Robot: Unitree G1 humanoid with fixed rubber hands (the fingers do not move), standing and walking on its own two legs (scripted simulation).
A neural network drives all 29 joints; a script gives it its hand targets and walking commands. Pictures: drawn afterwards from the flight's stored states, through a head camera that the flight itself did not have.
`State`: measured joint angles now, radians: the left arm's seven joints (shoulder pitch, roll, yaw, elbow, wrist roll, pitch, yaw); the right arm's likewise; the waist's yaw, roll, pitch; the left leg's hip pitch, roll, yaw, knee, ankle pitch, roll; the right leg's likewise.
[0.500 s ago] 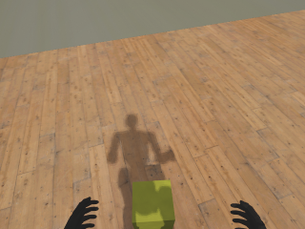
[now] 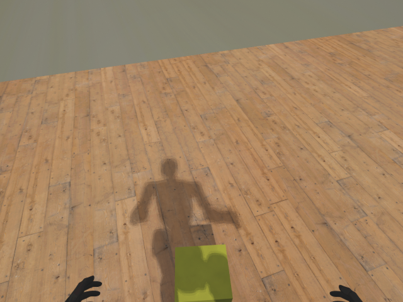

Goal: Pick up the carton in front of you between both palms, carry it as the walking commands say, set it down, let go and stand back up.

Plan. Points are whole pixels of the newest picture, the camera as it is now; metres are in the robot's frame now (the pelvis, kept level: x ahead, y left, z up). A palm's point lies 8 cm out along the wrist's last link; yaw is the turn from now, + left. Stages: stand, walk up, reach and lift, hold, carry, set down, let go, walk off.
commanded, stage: stand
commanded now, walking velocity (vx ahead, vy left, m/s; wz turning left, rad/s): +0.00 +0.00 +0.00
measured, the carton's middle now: (201, 281) +0.38 +0.03 -0.65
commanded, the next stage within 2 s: none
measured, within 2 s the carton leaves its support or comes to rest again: neither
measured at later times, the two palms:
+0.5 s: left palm out of the picture +0.12 +0.30 -0.09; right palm out of the picture +0.12 -0.29 -0.08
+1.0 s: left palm out of the picture +0.09 +0.31 -0.10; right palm out of the picture +0.08 -0.30 -0.09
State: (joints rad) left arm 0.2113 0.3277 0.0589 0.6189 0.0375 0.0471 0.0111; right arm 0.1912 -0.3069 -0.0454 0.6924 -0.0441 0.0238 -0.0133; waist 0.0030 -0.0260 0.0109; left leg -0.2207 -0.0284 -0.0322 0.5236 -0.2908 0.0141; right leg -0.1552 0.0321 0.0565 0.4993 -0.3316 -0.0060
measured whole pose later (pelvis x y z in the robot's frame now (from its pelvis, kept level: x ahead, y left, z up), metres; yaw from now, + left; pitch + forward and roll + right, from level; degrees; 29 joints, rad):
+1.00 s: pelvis -0.01 +0.01 +0.01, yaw -1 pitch -2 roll +0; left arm 0.16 0.38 0.00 0.95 0.02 -0.01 0.02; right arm 0.13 -0.37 -0.01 1.00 -0.02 -0.01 -0.02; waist -0.01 -0.02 0.02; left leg -0.13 -0.03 -0.02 0.38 -0.20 0.02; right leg -0.07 0.02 0.06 0.36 -0.24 0.00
